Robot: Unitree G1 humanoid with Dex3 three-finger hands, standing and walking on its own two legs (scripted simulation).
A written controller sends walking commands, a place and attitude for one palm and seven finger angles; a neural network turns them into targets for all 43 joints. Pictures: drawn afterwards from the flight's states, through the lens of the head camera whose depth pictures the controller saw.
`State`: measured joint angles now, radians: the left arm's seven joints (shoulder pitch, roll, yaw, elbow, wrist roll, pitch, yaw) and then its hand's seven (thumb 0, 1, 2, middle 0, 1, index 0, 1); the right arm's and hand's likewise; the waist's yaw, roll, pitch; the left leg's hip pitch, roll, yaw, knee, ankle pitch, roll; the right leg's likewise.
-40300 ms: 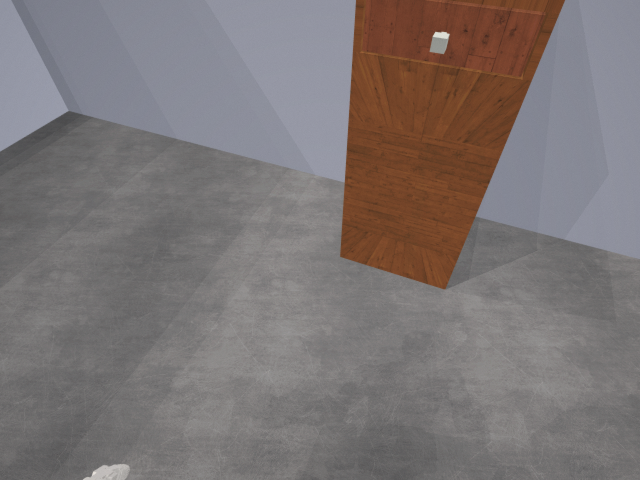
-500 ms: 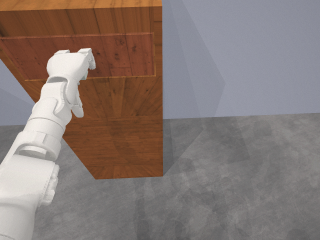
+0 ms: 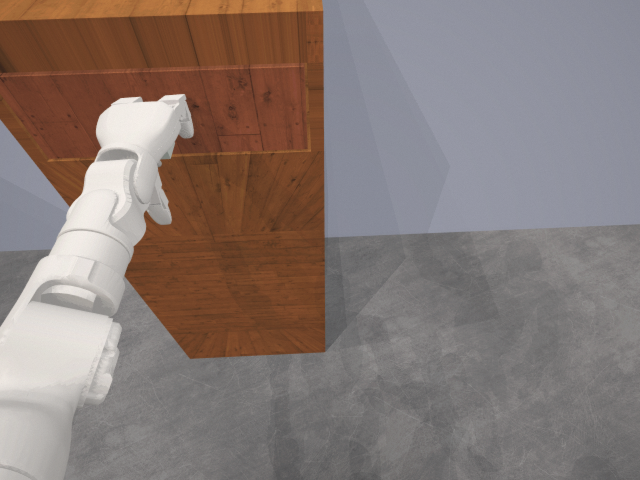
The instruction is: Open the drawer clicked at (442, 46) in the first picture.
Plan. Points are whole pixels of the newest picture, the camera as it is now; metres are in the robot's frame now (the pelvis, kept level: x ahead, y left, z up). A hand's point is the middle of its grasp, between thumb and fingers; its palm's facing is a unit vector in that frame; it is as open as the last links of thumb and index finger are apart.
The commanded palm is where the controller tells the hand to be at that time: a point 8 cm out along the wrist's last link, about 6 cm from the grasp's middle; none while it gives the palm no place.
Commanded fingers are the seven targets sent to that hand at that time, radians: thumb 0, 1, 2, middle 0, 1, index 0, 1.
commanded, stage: close the thumb around the handle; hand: left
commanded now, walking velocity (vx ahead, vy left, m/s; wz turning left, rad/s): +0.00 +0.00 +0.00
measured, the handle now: (159, 133) +0.53 +0.20 +0.15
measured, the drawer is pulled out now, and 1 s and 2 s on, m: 0.00 0.00 0.02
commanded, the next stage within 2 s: pull the drawer open in 0.52 s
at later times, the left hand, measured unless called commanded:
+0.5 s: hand (157, 167) +0.49 +0.20 +0.13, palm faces +0.00 -0.03 -1.00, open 6.2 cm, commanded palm +0.46 +0.20 +0.19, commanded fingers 0.00 0.90 0.90 -0.40 -1.35 -0.40 -1.35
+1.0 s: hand (157, 169) +0.48 +0.20 +0.13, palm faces -0.02 -0.02 -1.00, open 6.1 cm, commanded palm +0.47 +0.21 +0.19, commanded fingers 0.00 0.90 0.90 -0.40 -1.35 -0.40 -1.35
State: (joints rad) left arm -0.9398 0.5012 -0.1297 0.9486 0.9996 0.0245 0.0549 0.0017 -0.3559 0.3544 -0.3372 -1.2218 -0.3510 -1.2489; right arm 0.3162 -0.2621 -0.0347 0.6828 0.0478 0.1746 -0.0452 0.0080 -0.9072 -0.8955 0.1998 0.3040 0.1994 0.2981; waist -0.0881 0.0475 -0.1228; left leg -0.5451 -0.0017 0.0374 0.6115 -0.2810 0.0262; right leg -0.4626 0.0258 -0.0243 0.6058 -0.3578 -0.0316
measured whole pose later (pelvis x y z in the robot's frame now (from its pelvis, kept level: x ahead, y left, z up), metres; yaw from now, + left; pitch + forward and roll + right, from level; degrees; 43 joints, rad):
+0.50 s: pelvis +0.00 +0.00 +0.00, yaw -1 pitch +12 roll +0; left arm -0.86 0.50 -0.11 0.87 0.99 0.02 0.05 0.00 0.59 0.76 -0.41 -1.33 -0.41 -1.34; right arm 0.32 -0.26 -0.05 0.68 0.04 0.18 -0.04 0.01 -0.91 -0.90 0.20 0.30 0.20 0.30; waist -0.08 0.05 -0.12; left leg -0.52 0.00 0.05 0.60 -0.28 0.03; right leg -0.44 0.03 -0.01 0.60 -0.36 -0.03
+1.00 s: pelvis +0.01 +0.00 +0.00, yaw +1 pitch +11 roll +0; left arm -0.87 0.48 -0.15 0.85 0.98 0.03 0.03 0.00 0.61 0.73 -0.41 -1.35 -0.42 -1.35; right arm 0.26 -0.26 -0.05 0.68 0.04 0.19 -0.04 0.01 -0.91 -0.90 0.20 0.30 0.20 0.30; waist -0.06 0.05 -0.12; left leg -0.51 -0.01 0.03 0.59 -0.29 0.02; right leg -0.42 0.02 -0.03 0.59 -0.37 -0.03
